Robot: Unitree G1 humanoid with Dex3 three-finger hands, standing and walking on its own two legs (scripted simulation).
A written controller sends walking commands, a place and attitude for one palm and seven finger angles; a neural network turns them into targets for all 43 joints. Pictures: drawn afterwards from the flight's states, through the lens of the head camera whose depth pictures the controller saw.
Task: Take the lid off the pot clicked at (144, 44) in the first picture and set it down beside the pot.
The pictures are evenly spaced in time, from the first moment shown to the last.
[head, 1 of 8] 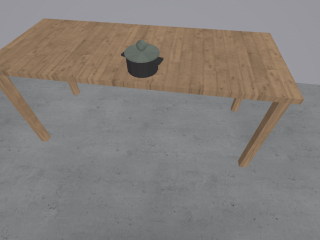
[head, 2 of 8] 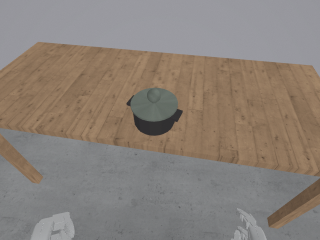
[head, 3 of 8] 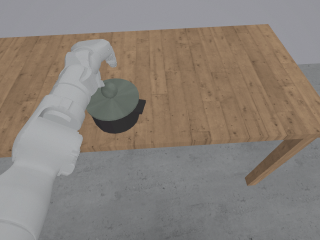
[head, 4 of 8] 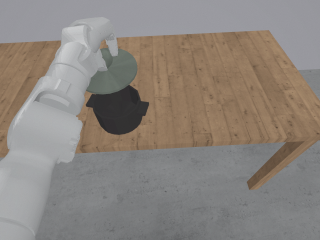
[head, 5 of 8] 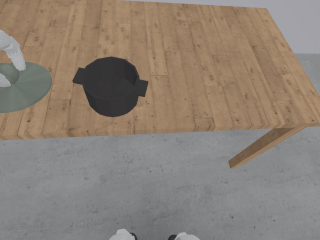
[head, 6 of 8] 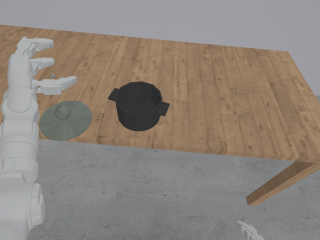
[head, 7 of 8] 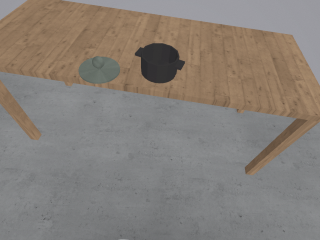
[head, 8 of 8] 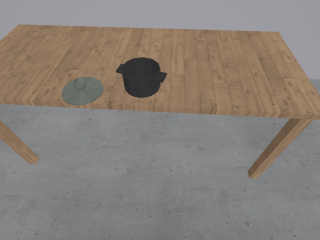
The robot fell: no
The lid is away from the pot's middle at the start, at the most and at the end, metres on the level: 0.00 0.26 0.25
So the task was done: yes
